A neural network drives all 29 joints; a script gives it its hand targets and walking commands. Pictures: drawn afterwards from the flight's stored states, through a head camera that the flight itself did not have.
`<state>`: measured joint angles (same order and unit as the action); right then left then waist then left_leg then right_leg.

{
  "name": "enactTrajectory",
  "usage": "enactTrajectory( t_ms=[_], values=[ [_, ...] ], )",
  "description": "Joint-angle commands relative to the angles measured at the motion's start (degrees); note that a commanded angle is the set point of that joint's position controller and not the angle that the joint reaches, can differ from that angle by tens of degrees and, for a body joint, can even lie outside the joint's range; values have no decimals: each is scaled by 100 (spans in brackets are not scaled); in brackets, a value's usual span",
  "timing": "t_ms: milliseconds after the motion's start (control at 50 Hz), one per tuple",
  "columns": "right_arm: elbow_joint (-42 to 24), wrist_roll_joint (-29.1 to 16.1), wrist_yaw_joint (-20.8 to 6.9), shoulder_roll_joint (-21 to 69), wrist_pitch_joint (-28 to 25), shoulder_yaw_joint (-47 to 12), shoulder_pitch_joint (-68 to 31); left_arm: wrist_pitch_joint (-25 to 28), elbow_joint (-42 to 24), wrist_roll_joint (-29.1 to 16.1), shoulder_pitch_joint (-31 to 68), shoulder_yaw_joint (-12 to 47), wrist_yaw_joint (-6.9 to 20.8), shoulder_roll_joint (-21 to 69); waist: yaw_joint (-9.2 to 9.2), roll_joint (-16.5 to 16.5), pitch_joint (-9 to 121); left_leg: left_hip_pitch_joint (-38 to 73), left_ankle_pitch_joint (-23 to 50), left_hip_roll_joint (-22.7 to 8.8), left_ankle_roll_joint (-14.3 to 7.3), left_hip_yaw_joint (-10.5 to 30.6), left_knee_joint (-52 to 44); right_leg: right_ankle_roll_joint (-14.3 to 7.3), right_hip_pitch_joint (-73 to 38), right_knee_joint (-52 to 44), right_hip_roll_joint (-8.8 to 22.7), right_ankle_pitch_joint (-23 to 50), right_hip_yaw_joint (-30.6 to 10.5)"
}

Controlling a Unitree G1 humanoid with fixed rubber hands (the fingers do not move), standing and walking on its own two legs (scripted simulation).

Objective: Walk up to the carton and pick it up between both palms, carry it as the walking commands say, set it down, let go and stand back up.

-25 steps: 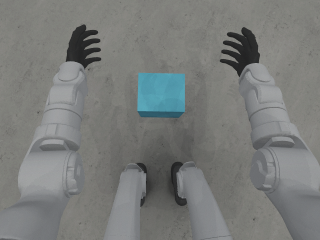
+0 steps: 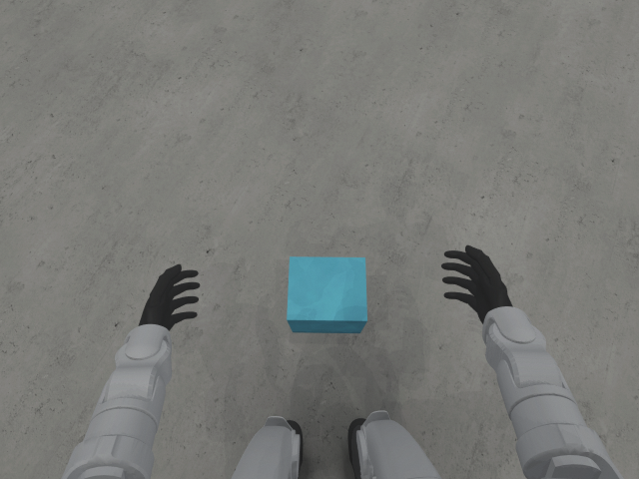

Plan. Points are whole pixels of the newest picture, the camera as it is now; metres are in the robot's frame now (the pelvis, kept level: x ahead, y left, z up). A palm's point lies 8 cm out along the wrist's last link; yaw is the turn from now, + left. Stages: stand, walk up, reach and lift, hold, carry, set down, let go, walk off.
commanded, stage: let go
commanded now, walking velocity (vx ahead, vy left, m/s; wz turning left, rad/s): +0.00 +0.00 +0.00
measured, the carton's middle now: (326, 297) +0.46 -0.02 -0.62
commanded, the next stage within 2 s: stand in 0.74 s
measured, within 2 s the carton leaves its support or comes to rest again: neither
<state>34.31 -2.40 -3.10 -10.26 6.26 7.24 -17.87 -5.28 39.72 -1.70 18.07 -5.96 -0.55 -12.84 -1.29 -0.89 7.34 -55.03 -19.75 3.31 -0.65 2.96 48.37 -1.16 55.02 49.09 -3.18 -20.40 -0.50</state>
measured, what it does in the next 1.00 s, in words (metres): stands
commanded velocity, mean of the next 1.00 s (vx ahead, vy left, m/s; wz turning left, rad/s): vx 0.00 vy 0.00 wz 0.00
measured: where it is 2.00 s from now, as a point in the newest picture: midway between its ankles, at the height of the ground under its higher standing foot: outside the picture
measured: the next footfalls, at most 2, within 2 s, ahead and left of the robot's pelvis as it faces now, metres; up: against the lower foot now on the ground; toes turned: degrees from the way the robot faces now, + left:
none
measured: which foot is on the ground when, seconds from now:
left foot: down 0.00-1.00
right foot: down 0.00-1.00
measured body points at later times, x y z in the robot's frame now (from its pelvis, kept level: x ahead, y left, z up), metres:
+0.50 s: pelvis +0.00 +0.00 +0.04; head +0.00 -0.01 +0.49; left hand +0.17 +0.24 -0.04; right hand +0.19 -0.23 -0.02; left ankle +0.01 +0.11 -0.69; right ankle +0.01 -0.09 -0.69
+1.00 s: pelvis +0.02 +0.00 +0.04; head +0.04 -0.01 +0.49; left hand +0.20 +0.25 -0.03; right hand +0.16 -0.28 -0.05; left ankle +0.01 +0.11 -0.69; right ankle +0.01 -0.09 -0.69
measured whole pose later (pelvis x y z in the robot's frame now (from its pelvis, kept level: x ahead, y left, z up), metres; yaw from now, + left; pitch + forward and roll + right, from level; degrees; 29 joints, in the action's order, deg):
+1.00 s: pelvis +0.02 +0.00 +0.04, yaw +0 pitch -3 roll +1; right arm 35.7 -2.3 -0.2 -18.1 4.9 2.2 10.9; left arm -3.7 26.2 -1.7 -13.0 -3.1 0.1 -14.1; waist -1.3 0.6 -5.2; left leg -10.7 -18.9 3.3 -0.6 3.0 32.9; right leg -1.2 11.4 35.1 -2.5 -20.5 -1.3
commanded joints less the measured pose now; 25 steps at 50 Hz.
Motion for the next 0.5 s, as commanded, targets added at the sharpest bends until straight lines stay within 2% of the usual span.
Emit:
enactTrajectory(
  t_ms=[0, 20, 40, 80, 100, 120, 140, 160, 180, 200, 240, 280, 300, 340, 380, 400, 440, 460, 480],
  values=[
    [-773, 374, -16, -342, -465, -324, 1093, 395, -1105, 191, -639, 253, 126, 46, -160, 297, 2299, 2568, 2059, -181, 64, 8, -1206, 187, -3700, -1173, 251, 3136, -363],
    [-764, 348, 14, -375, -463, -339, 1151, 420, -1137, 168, -566, 238, 141, -73, -151, 254, 2012, 2515, 1849, -184, 59, -37, -1289, 180, -3762, -1281, 282, 2963, -423],
    [-921, 338, 23, -358, -513, -359, 1514, 465, -1183, 172, -1009, 260, 137, -68, -160, 362, 2069, 2825, 2094, -188, 43, -1, -1403, 197, -3999, -1353, 252, 3196, -359],
    [-942, 271, 59, -398, -499, -430, 1874, 465, -1281, 169, -1363, 277, 191, -108, -184, 319, 1428, 3067, 1695, -192, 60, -77, -1651, 213, -4088, -1653, 289, 2746, -353],
    [-988, 254, 47, -430, -490, -489, 2099, 447, -1294, 174, -1659, 268, 215, -178, -133, 330, 1148, 3256, 1589, -199, 63, -109, -1784, 223, -4103, -1791, 293, 2503, -291],
    [-1059, 249, 58, -487, -476, -500, 2094, 438, -1349, 150, -1752, 267, 231, -226, -95, 194, 780, 3323, 1472, -194, 62, -144, -1904, 204, -4110, -1944, 331, 2333, -331],
    [-1062, 274, 51, -491, -445, -531, 2463, 426, -1491, 158, -2068, 307, 258, -157, -124, 299, 655, 3595, 1419, -209, 54, -128, -2072, 212, -4243, -2038, 312, 2199, -247],
    [-1208, 245, 38, -571, -440, -589, 2333, 387, -1529, 149, -2113, 306, 274, -149, -88, 270, 264, 3610, 1352, -208, 61, -154, -2129, 210, -4112, -2173, 341, 2041, -266],
    [-1228, 242, 18, -574, -401, -577, 2598, 353, -1723, 178, -2325, 320, 294, -176, -86, 104, 167, 3847, 1254, -205, 85, -155, -2236, 177, -4250, -2277, 362, 1868, -249],
    [-1309, 303, 24, -616, -334, -594, 2592, 271, -1607, 211, -2521, 273, 306, -216, -45, 246, -285, 3888, 1051, -211, 53, -192, -2343, 189, -4169, -2401, 345, 1555, -182],
    [-1414, 274, -2, -659, -241, -632, 2678, 179, -1830, 146, -2589, 257, 364, -257, -19, 286, -595, 4092, 927, -186, 5, -211, -2477, 173, -4305, -2531, 336, 1303, -209],
    [-1631, 284, -37, -790, -131, -613, 2593, 64, -1957, 192, -2741, 224, 417, -367, 41, 190, -954, 4228, 712, -149, -6, -321, -2540, 142, -4345, -2724, 343, 906, -218],
    [-1594, 294, -64, -766, -79, -594, 2613, 25, -2139, 187, -2615, 229, 450, -416, 8, 246, -1088, 4315, 541, -146, -14, -348, -2561, 130, -4298, -2741, 301, 681, -171],
    [-1751, 329, -123, -803, 39, -594, 2563, -64, -2313, 193, -2583, 191, 501, -448, 73, 323, -1215, 4422, 292, -127, -9, -391, -2576, 85, -4399, -2779, 278, 311, -125],
    [-1644, 304, -192, -744, 169, -697, 2781, -201, -2426, 233, -2633, 207, 527, -440, 92, 279, -1444, 4742, 203, -68, 11, -450, -2478, -2, -4234, -2875, 337, -77, -106],
    [-1746, 360, -204, -808, 195, -593, 2700, -227, -2581, 259, -2563, 205, 555, -432, 68, 291, -1341, 4879, 174, -74, 38, -454, -2461, -25, -4248, -2868, 326, -168, -106],
    [-1738, 352, -216, -737, 286, -615, 2709, -323, -2453, 257, -2690, 201, 569, -418, 94, 414, -1333, 4954, 281, -84, 26, -429, -2416, 12, -4318, -2828, 346, -85, -92],
    [-1601, 417, -206, -769, 355, -536, 2886, -408, -2396, 304, -2758, 146, 574, -395, 29, 277, -1433, 5107, 237, -94, 72, -431, -2380, -33, -4262, -2900, 395, -172, -126],
    [-1583, 348, -212, -701, 368, -580, 2872, -422, -2479, 305, -2740, 208, 573, -391, 81, 104, -1486, 5030, 302, -100, 80, -407, -2397, -48, -4326, -2863, 386, -78, -122]
  ],
)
